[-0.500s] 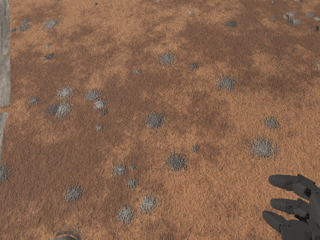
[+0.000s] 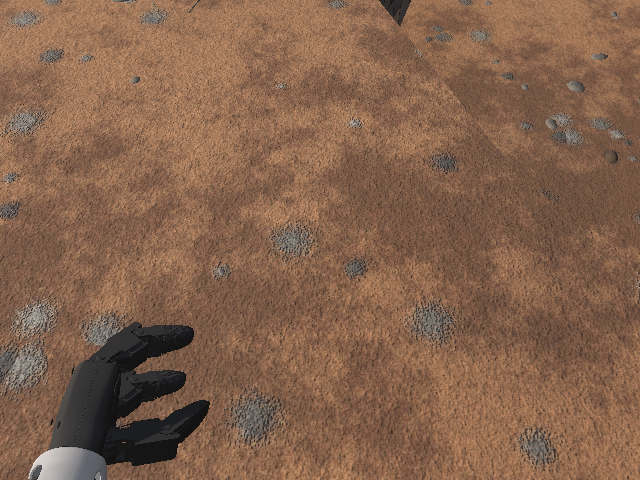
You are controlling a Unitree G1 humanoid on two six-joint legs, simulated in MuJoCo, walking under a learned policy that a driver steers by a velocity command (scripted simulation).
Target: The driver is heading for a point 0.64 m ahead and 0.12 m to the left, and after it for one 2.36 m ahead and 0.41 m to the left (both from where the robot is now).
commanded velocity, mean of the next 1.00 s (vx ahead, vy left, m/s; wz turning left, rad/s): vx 0.69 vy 0.00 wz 0.33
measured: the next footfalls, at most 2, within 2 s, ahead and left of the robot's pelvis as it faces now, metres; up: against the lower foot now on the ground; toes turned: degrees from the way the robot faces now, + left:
right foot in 0.04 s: +0.23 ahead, -0.18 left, +0.00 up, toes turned +9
left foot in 0.48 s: +0.57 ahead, +0.17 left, +0.00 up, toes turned +33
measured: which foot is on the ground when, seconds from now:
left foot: down 0.00-0.02, up 0.04-0.46, down 0.48-0.92, up 0.94-1.00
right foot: up 0.00-0.02, down 0.04-0.48, up 0.50-0.92, down 0.94-1.00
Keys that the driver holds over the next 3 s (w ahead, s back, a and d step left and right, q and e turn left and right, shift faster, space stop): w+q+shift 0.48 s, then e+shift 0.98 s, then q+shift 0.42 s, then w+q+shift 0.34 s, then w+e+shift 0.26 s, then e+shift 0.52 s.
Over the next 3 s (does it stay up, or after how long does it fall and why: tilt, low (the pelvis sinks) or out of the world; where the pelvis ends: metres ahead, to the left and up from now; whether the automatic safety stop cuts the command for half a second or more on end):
stays up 1.33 0.59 0.01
